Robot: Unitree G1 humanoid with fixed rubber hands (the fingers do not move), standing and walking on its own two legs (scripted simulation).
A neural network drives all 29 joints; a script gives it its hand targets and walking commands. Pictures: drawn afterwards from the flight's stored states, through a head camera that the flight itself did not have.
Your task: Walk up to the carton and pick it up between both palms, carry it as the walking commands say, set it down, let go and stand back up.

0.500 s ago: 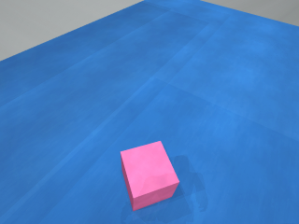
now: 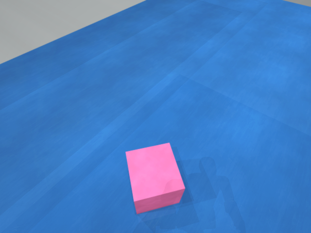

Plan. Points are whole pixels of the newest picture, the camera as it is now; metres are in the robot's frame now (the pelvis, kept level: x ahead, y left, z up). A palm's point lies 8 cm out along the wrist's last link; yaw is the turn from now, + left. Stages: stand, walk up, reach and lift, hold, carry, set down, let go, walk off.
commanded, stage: walk up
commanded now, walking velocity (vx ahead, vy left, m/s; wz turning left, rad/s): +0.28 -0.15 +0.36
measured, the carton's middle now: (153, 178) +0.52 +0.00 -0.63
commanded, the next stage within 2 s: none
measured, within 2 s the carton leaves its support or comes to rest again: neither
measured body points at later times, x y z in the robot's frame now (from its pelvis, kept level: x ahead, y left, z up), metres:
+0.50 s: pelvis +0.12 -0.03 +0.01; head +0.17 -0.01 +0.45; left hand +0.05 +0.18 -0.15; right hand +0.28 -0.23 -0.13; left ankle +0.14 +0.04 -0.73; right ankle +0.07 -0.17 -0.69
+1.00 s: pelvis +0.11 +0.01 +0.00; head +0.13 +0.05 +0.45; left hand +0.16 +0.30 -0.15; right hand +0.22 -0.23 -0.12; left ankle +0.08 +0.12 -0.73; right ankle +0.13 -0.16 -0.70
